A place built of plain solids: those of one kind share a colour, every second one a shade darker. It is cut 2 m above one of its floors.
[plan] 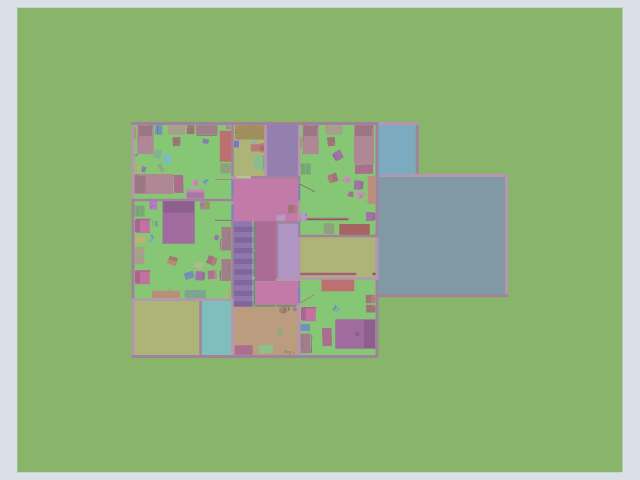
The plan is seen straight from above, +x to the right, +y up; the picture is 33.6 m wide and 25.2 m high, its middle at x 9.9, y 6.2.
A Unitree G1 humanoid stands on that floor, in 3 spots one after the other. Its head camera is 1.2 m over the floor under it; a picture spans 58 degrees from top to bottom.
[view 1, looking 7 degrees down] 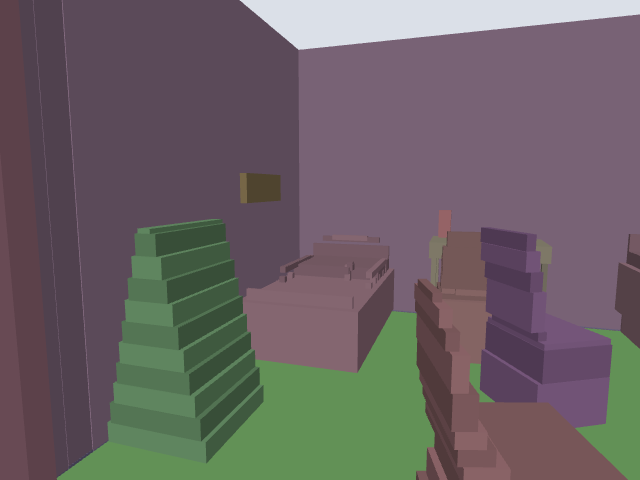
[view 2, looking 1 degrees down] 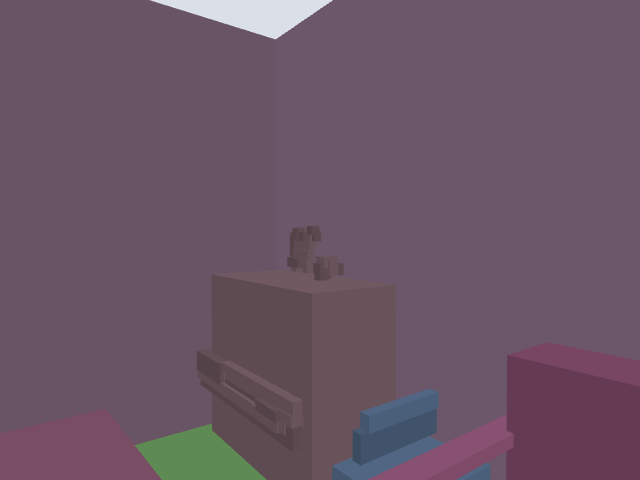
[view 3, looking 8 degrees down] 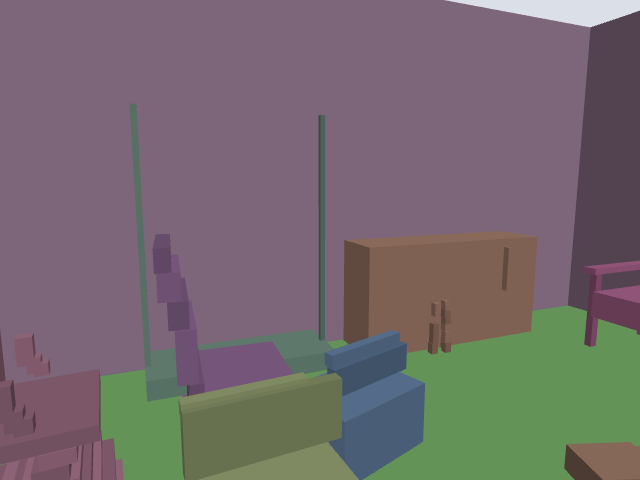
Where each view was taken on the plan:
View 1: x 10.43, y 8.12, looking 108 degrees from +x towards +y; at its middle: wall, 4.36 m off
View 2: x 10.43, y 2.73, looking -127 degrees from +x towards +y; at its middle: chest_drawers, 2.42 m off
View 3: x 3.88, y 5.97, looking -112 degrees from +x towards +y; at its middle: clothes_rail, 2.84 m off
